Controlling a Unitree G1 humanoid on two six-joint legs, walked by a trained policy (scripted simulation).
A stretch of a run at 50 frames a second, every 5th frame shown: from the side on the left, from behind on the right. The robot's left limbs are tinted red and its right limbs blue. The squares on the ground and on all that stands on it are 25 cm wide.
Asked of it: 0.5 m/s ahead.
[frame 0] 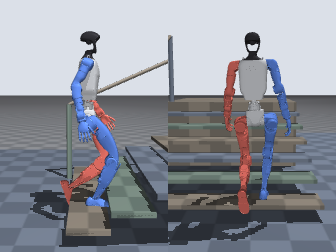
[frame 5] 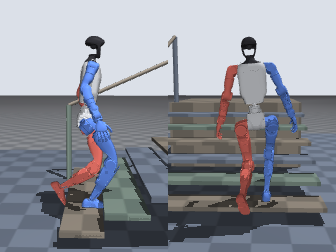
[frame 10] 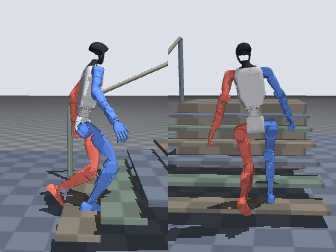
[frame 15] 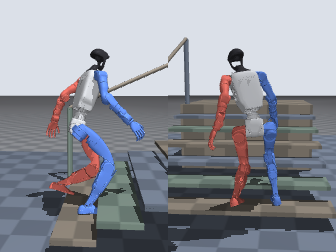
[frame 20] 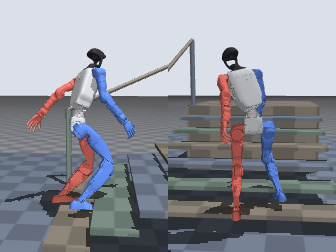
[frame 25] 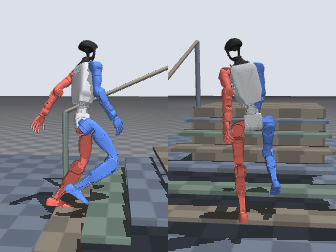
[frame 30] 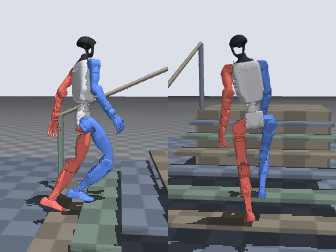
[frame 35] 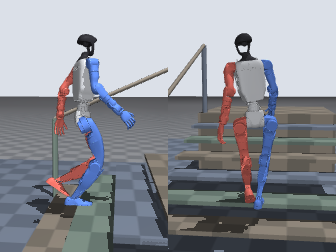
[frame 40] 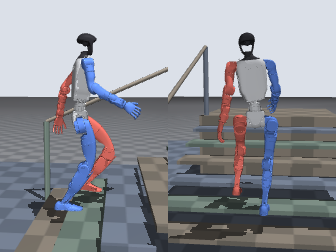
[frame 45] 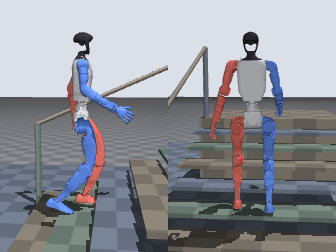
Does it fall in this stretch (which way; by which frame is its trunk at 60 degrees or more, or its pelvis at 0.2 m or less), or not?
no
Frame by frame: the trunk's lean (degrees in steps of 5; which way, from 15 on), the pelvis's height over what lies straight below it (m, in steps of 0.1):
0: 0, 0.7
5: 10, 0.7
10: 15 forward and to its left, 0.7
15: 25 forward and to its left, 0.7
20: 30 forward and to its left, 0.7
25: 20 to its left, 0.7
30: 15 to its left, 0.8
35: 10, 0.7
40: 10, 0.7
45: 0, 0.8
